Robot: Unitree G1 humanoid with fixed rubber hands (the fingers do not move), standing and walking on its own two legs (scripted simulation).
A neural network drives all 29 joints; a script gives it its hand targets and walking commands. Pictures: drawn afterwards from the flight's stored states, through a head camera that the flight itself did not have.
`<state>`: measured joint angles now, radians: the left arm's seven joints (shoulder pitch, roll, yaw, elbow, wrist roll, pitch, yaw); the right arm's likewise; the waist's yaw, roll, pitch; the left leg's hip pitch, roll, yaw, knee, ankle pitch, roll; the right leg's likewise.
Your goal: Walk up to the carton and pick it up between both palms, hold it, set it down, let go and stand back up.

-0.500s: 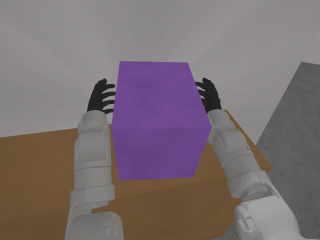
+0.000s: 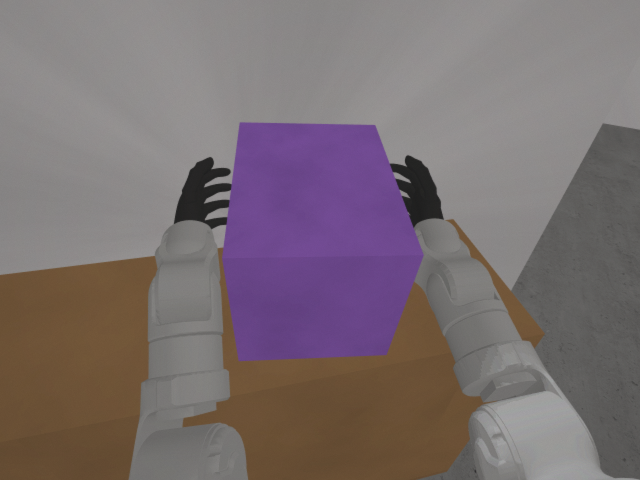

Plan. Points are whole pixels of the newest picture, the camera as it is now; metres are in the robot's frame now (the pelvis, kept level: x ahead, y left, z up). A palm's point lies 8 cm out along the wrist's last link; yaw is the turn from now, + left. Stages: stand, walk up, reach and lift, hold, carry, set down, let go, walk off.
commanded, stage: hold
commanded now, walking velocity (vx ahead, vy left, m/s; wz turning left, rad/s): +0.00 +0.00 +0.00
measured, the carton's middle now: (311, 235) +0.38 +0.00 +0.15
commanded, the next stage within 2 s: none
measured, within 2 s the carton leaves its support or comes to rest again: neither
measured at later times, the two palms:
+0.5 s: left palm (191, 221) +0.36 +0.14 +0.19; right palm (421, 214) +0.37 -0.13 +0.19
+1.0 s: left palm (190, 224) +0.36 +0.14 +0.19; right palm (422, 217) +0.37 -0.13 +0.19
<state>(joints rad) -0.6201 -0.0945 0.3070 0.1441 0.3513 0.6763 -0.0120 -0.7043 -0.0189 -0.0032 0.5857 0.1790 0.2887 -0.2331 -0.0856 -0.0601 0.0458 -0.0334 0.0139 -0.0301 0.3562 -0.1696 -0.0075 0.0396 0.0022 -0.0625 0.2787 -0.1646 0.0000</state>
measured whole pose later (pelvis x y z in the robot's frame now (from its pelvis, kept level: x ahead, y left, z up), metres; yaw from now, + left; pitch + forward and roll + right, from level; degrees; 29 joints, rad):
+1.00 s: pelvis +0.01 +0.00 +0.00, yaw +0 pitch -10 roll -1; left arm -0.56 -0.11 0.30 0.04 0.35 0.71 -0.03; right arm -0.64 -0.03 0.05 0.49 0.20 0.30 -0.25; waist -0.08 -0.06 0.04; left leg 0.01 0.01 -0.03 0.34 -0.18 -0.01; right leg 0.07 0.00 -0.06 0.28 -0.18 0.00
